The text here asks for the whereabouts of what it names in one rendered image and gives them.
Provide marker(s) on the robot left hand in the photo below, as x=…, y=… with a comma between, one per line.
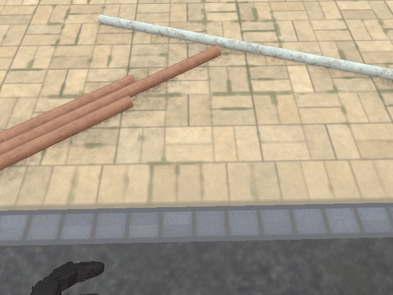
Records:
x=67, y=275

